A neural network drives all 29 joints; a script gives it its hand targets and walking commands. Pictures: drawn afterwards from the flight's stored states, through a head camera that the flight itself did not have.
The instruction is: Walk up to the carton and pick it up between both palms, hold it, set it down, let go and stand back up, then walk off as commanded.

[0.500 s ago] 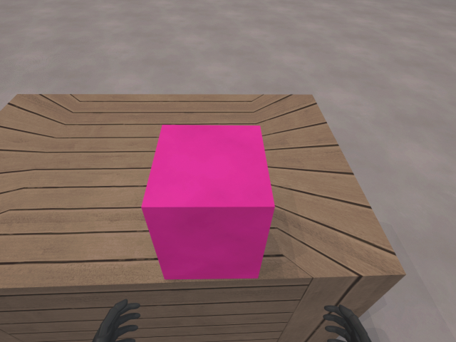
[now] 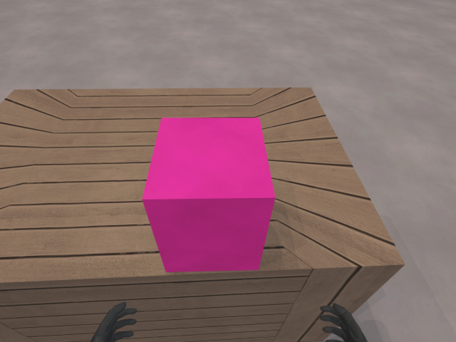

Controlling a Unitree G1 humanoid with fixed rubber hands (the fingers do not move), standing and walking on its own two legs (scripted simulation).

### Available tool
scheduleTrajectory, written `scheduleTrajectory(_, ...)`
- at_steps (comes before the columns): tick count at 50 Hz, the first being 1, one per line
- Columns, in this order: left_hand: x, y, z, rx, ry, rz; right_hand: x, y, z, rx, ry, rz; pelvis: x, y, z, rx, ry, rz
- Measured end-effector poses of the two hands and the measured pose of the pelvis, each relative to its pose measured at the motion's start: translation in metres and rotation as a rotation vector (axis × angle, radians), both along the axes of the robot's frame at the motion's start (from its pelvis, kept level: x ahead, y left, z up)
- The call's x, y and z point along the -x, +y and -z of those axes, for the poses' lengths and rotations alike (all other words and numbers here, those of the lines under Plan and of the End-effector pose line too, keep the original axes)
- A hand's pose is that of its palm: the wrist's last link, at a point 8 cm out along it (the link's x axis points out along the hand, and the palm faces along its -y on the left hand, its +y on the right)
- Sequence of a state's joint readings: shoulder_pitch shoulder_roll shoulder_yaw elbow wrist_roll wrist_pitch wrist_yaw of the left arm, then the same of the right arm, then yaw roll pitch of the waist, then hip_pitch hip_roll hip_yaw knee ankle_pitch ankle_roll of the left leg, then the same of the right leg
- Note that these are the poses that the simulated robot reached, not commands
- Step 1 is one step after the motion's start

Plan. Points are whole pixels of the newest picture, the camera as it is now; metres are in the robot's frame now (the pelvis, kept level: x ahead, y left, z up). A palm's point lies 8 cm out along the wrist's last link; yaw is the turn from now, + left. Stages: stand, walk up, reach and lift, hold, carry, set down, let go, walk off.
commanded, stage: let go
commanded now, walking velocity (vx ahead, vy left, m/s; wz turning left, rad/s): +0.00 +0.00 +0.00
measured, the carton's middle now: (211, 196) +0.41 +0.05 +0.02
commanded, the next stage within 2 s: stand in 0.40 s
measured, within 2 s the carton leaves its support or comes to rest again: neither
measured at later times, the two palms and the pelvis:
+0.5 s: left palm out of the picture +0.16 +0.25 -0.09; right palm out of the picture +0.15 -0.23 -0.09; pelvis +0.00 +0.01 +0.00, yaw +0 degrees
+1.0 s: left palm out of the picture +0.06 +0.32 -0.11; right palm out of the picture +0.09 -0.27 -0.11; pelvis +0.00 +0.02 +0.00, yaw +1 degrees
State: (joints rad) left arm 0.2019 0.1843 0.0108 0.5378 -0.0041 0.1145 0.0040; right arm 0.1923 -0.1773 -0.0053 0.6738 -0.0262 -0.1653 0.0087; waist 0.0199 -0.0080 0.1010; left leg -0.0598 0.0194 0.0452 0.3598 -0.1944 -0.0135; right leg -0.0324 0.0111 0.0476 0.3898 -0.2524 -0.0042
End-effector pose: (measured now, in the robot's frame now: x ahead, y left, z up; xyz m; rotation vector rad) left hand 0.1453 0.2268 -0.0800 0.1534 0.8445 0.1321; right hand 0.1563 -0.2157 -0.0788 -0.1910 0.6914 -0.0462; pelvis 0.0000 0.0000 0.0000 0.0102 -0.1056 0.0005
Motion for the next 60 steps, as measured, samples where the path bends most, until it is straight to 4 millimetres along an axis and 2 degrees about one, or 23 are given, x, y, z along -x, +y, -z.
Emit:
scheduleTrajectory(3,-0.006,0.0,-0.005,0.0,-0.036,-0.002,-0.002,0.0,-0.004,-0.006,-0.026,0.009,0.001,0.001,0.0,-0.001,0.011,0.002)
scheduleTrajectory(6,-0.01,-0.001,-0.001,-0.003,-0.02,0.014,-0.002,-0.001,0.0,0.004,0.002,0.003,0.002,0.003,0.001,0.001,0.009,0.003)
scheduleTrajectory(15,-0.013,0.0,0.003,-0.003,-0.007,0.023,0.006,-0.005,0.004,0.011,0.032,0.023,-0.002,0.007,0.001,0.004,0.015,0.007)
scheduleTrajectory(23,-0.015,0.008,0.004,-0.021,-0.017,0.036,0.004,-0.005,0.006,0.03,0.048,0.014,-0.004,0.009,0.003,0.007,0.031,0.005)
scheduleTrajectory(26,-0.007,0.027,0.01,-0.063,-0.002,0.034,0.011,-0.02,0.014,0.082,0.132,0.027,-0.004,0.011,0.006,0.012,0.045,-0.004)
scheduleTrajectory(31,0.018,0.064,0.018,-0.125,0.06,-0.01,0.031,-0.05,0.019,0.166,0.237,0.065,-0.005,0.013,0.009,0.012,0.053,-0.009)
scheduleTrajectory(36,0.047,0.086,0.027,-0.161,0.152,-0.028,0.049,-0.065,0.022,0.201,0.308,0.09,-0.004,0.015,0.01,0.013,0.054,-0.017)
scheduleTrajectory(45,0.081,0.094,0.034,-0.161,0.267,-0.035,0.066,-0.059,0.031,0.194,0.389,0.087,0.002,0.021,0.006,0.016,0.047,-0.021)
scheduleTrajectory(54,0.09,0.094,0.034,-0.152,0.297,-0.037,0.073,-0.047,0.037,0.169,0.424,0.079,0.007,0.025,0.003,0.017,0.045,-0.027)
scheduleTrajectory(60,0.094,0.095,0.036,-0.151,0.307,-0.045,0.078,-0.046,0.037,0.177,0.443,0.081,0.011,0.027,0.002,0.015,0.035,-0.025)
